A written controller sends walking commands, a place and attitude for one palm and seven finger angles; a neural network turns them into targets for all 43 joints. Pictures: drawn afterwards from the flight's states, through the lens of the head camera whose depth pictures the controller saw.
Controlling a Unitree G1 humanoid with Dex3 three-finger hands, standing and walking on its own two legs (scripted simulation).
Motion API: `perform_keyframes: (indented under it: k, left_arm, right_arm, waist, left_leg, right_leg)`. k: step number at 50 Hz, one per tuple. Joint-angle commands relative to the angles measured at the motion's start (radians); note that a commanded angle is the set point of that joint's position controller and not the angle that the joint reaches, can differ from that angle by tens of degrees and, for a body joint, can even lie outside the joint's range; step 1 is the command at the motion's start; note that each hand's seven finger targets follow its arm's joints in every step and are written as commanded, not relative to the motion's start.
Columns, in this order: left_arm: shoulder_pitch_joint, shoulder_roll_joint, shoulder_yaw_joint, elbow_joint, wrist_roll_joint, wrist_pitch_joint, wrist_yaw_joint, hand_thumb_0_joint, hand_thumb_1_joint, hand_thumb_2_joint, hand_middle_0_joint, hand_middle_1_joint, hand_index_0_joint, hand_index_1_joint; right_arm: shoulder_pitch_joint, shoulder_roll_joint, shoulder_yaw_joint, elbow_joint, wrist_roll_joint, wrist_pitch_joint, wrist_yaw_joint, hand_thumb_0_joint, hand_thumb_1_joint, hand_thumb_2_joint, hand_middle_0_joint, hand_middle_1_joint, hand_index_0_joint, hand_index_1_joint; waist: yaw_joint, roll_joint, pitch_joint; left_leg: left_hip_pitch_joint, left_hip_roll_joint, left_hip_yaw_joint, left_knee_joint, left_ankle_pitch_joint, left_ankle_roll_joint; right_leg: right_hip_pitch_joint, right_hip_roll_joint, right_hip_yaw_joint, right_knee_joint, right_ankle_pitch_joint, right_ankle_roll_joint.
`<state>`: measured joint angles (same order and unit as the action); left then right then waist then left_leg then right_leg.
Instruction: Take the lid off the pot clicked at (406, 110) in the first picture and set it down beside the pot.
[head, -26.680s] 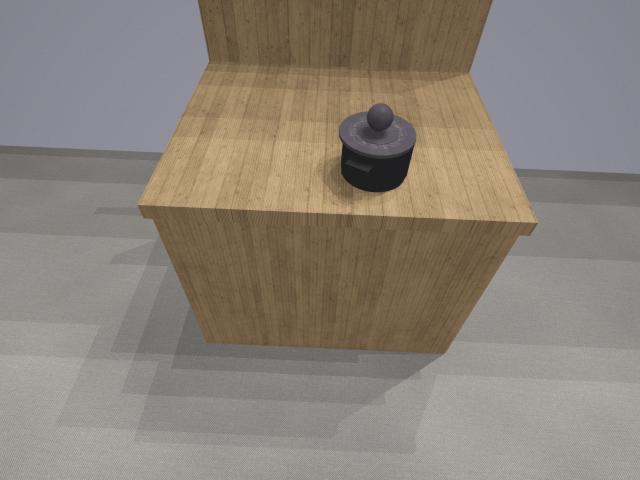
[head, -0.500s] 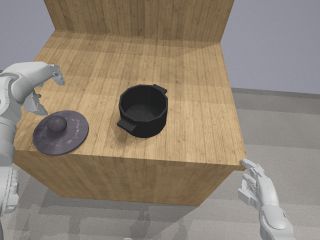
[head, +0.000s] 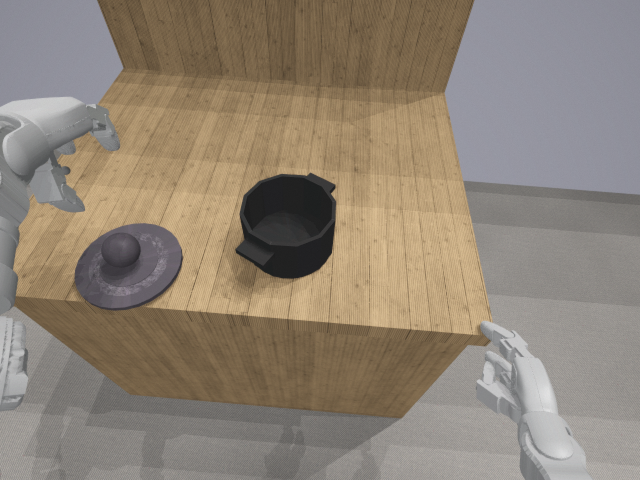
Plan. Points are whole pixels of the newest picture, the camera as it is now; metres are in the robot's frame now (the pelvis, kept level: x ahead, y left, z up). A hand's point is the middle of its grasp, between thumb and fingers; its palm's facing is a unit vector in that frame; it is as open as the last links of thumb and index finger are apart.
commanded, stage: draw the hand back to the body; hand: left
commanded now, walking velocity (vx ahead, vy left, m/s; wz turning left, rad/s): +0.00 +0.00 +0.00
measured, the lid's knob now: (121, 250) +0.43 +0.33 -0.03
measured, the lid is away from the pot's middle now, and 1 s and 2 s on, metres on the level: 0.26 0.26 0.26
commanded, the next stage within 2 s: none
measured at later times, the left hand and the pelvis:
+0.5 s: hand (70, 190) +0.40 +0.31 +0.14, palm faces -0.32 -0.08 -0.94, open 11.0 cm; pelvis +0.00 -0.01 +0.00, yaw +0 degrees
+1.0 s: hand (92, 169) +0.38 +0.26 +0.19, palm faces +0.51 -0.83 -0.23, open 10.4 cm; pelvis +0.03 -0.03 +0.01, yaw -2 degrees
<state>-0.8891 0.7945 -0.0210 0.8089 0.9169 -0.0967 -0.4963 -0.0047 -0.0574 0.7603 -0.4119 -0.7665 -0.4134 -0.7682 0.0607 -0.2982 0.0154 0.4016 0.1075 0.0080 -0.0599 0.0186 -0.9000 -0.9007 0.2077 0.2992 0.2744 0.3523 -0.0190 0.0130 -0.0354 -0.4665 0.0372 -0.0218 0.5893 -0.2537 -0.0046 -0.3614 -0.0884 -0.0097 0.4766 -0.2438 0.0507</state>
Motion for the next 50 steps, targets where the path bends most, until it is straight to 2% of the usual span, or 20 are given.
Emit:
perform_keyframes:
  k: [1,4,6,9,16,18,22,25,26,29,30,31,32,33,36,37,39,43,46,50]
  left_arm:
    - [-0.451,0.276,0.083,-0.162,-0.011,-0.003,0.026,0.0,-0.065,0.757,-0.396,-0.771,-0.396,-0.771]
    - [-0.487,0.27,0.071,-0.177,-0.009,-0.002,0.024,0.0,-0.065,0.757,-0.396,-0.771,-0.396,-0.771]
    - [-0.49,0.338,0.132,-0.249,-0.01,-0.014,0.034,0.0,-0.065,0.757,-0.396,-0.771,-0.396,-0.771]
    - [-0.394,0.273,0.1,-0.157,-0.012,0.0,0.031,0.0,-0.065,0.757,-0.396,-0.771,-0.396,-0.771]
    - [-0.302,0.355,0.203,-0.309,-0.029,0.002,0.048,0.0,-0.065,0.757,-0.396,-0.771,-0.396,-0.771]
    - [-0.252,0.317,0.18,-0.261,-0.029,0.017,0.042,0.0,-0.065,0.757,-0.396,-0.771,-0.396,-0.771]
    - [-0.24,0.334,0.197,-0.452,-0.04,0.021,0.05,0.0,-0.065,0.757,-0.396,-0.771,-0.396,-0.771]
    - [-0.117,0.301,0.199,-0.384,-0.065,0.041,0.036,0.0,-0.065,0.757,-0.396,-0.771,-0.396,-0.771]
    - [-0.138,0.364,0.243,-0.437,-0.073,0.033,0.04,0.0,-0.065,0.757,-0.396,-0.771,-0.396,-0.771]
    - [-0.097,0.326,0.222,-0.501,-0.075,0.039,0.04,0.0,-0.065,0.757,-0.396,-0.771,-0.396,-0.771]
    - [-0.175,-0.041,0.297,-0.584,-0.695,-0.027,0.233,0.0,-0.065,0.757,-0.396,-0.771,-0.396,-0.771]
    - [-0.065,-0.026,0.279,-0.554,-0.742,-0.043,0.333,0.0,-0.065,0.757,-0.396,-0.771,-0.396,-0.771]
    - [0.013,-0.059,0.309,-0.485,-0.829,-0.034,0.405,0.0,-0.065,0.757,-0.396,-0.771,-0.396,-0.771]
    - [0.02,-0.016,0.362,-0.492,-0.875,-0.036,0.461,0.0,-0.065,0.757,-0.396,-0.771,-0.396,-0.771]
    - [-0.032,0.106,0.487,-0.619,-0.909,-0.067,0.566,0.0,-0.041,0.76,-0.391,-0.759,-0.391,-0.759]
    - [-0.06,0.072,0.471,-0.721,-0.91,-0.086,0.584,0.0,-0.017,0.764,-0.386,-0.747,-0.386,-0.747]
    - [0.102,0.012,0.484,-0.744,-0.933,-0.083,0.612,0.0,0.031,0.771,-0.376,-0.724,-0.376,-0.724]
    - [0.27,-0.067,0.479,-0.727,-0.958,-0.062,0.627,0.0,0.128,0.786,-0.357,-0.677,-0.357,-0.677]
    - [0.294,-0.035,0.516,-0.818,-0.963,-0.067,0.636,0.0,0.2,0.796,-0.342,-0.641,-0.342,-0.641]
    - [0.417,-0.081,0.527,-0.887,-0.972,-0.055,0.638,0.0,0.297,0.811,-0.322,-0.594,-0.322,-0.594]
  right_arm:
    - [0.107,-0.142,-0.047,0.079,-0.016,0.087,-0.006,0.0,-0.9,-0.9,0.2,0.3,0.2,0.3]
    - [0.107,-0.14,-0.045,0.078,-0.015,0.092,-0.007,0.0,-0.9,-0.9,0.2,0.3,0.2,0.3]
    - [0.104,-0.14,-0.046,0.061,-0.022,0.086,-0.007,0.0,-0.9,-0.9,0.2,0.3,0.2,0.3]
    - [0.099,-0.133,-0.043,0.065,-0.013,0.101,0.0,0.0,-0.9,-0.9,0.2,0.3,0.2,0.3]
    - [0.074,-0.129,-0.05,0.026,-0.02,0.099,0.011,0.0,-0.9,-0.9,0.2,0.3,0.2,0.3]
    - [0.063,-0.125,-0.044,0.029,-0.016,0.107,0.016,0.0,-0.9,-0.9,0.2,0.3,0.2,0.3]
    - [0.034,-0.118,-0.05,0.0,-0.021,0.105,0.022,0.0,-0.9,-0.9,0.2,0.3,0.2,0.3]
    - [0.032,-0.121,-0.046,0.01,-0.015,0.111,0.022,0.0,-0.9,-0.9,0.2,0.3,0.2,0.3]
    - [0.031,-0.133,-0.051,0.008,-0.016,0.109,0.023,0.0,-0.9,-0.9,0.2,0.3,0.2,0.3]
    - [0.004,-0.117,-0.046,-0.004,-0.017,0.108,0.022,0.0,-0.9,-0.9,0.2,0.3,0.2,0.3]
    - [0.153,-0.028,-0.042,-0.081,-0.008,0.039,-0.005,0.0,-0.9,-0.9,0.2,0.3,0.2,0.3]
    - [0.101,-0.061,-0.018,-0.046,-0.021,-0.002,-0.02,0.0,-0.9,-0.9,0.2,0.3,0.2,0.3]
    - [0.074,-0.068,-0.014,-0.038,-0.025,-0.026,-0.038,0.0,-0.9,-0.9,0.2,0.3,0.2,0.3]
    - [0.07,-0.087,-0.015,-0.006,-0.03,-0.039,-0.046,0.0,-0.9,-0.9,0.2,0.3,0.2,0.3]
    - [0.08,-0.097,-0.016,0.051,-0.049,-0.074,-0.058,0.0,-0.9,-0.9,0.2,0.3,0.2,0.3]
    - [0.074,-0.081,-0.01,0.039,-0.056,-0.098,-0.055,0.0,-0.9,-0.9,0.2,0.3,0.2,0.3]
    - [0.072,-0.073,-0.017,0.053,-0.062,-0.123,-0.045,0.0,-0.9,-0.9,0.2,0.3,0.2,0.3]
    - [0.07,-0.08,-0.03,0.075,-0.066,-0.132,-0.027,0.0,-0.9,-0.9,0.2,0.3,0.2,0.3]
    - [0.064,-0.084,-0.035,0.076,-0.067,-0.144,-0.02,0.0,-0.9,-0.9,0.2,0.3,0.2,0.3]
    - [0.061,-0.075,-0.04,0.066,-0.069,-0.156,-0.006,0.0,-0.9,-0.9,0.2,0.3,0.2,0.3]
  waist:
    - [-0.026,0.156,-0.295]
    - [-0.026,0.15,-0.315]
    - [-0.016,0.177,-0.374]
    - [-0.018,0.146,-0.298]
    - [0.0,0.159,-0.351]
    - [0.001,0.129,-0.292]
    - [0.009,0.218,-0.366]
    - [0.006,0.138,-0.27]
    - [0.008,0.144,-0.289]
    - [0.015,0.183,-0.291]
    - [-0.043,0.172,-0.215]
    - [-0.027,0.117,-0.179]
    - [-0.013,0.05,-0.165]
    - [-0.001,0.024,-0.149]
    - [0.012,0.148,-0.188]
    - [0.021,0.241,-0.243]
    - [0.033,0.229,-0.256]
    - [0.028,0.106,-0.153]
    - [0.03,0.115,-0.15]
    - [0.041,0.123,-0.181]
  left_leg:
    - [0.299,-0.036,0.058,-0.06,0.244,0.044]
    - [0.306,-0.036,0.058,-0.062,0.247,0.047]
    - [0.328,-0.041,0.053,-0.056,0.295,0.049]
    - [0.293,-0.035,0.053,-0.067,0.264,0.042]
    - [0.32,-0.043,0.048,-0.064,0.326,0.049]
    - [0.285,-0.043,0.048,-0.073,0.279,0.046]
    - [0.351,-0.045,0.044,-0.074,0.362,0.05]
    - [0.306,-0.046,0.045,-0.082,0.283,0.048]
    - [0.31,-0.047,0.047,-0.087,0.272,0.049]
    - [0.33,-0.047,0.045,-0.091,0.292,0.049]
    - [0.477,-0.004,0.062,-0.11,0.114,0.033]
    - [0.48,0.033,0.002,-0.158,-0.006,0.026]
    - [0.433,0.031,0.005,-0.188,-0.051,0.02]
    - [0.398,0.026,0.022,-0.176,-0.034,0.022]
    - [0.412,0.017,0.051,-0.167,0.09,0.009]
    - [0.45,0.008,0.052,-0.171,0.167,0.005]
    - [0.468,0.011,0.061,-0.152,0.273,0.002]
    - [0.404,0.015,0.083,-0.141,0.27,0.009]
    - [0.408,0.013,0.085,-0.137,0.281,0.011]
    - [0.427,0.004,0.103,-0.115,0.349,0.017]
  right_leg:
    - [-0.035,0.09,-0.091,-0.037,0.165,-0.08]
    - [-0.025,0.095,-0.091,-0.032,0.169,-0.078]
    - [0.009,0.089,-0.086,-0.027,0.207,-0.083]
    - [-0.02,0.096,-0.098,-0.032,0.168,-0.077]
    - [0.047,0.089,-0.09,-0.038,0.224,-0.081]
    - [0.035,0.094,-0.1,-0.044,0.202,-0.077]
    - [0.071,0.096,-0.091,-0.041,0.224,-0.08]
    - [0.047,0.096,-0.104,-0.06,0.197,-0.075]
    - [0.078,0.088,-0.095,-0.059,0.208,-0.08]
    - [0.08,0.094,-0.101,-0.057,0.203,-0.078]
    - [0.044,0.086,-0.1,-0.077,0.111,-0.104]
    - [0.031,0.085,-0.086,-0.075,0.042,-0.102]
    - [0.056,0.084,-0.08,-0.085,0.014,-0.092]
    - [0.086,0.072,-0.068,-0.092,0.033,-0.087]
    - [0.151,0.058,-0.052,-0.09,0.108,-0.086]
    - [0.178,0.064,-0.052,-0.082,0.163,-0.091]
    - [0.223,0.065,-0.06,-0.063,0.261,-0.092]
    - [0.224,0.066,-0.068,-0.068,0.32,-0.08]
    - [0.236,0.064,-0.066,-0.063,0.34,-0.079]
    - [0.25,0.067,-0.07,-0.05,0.42,-0.074]
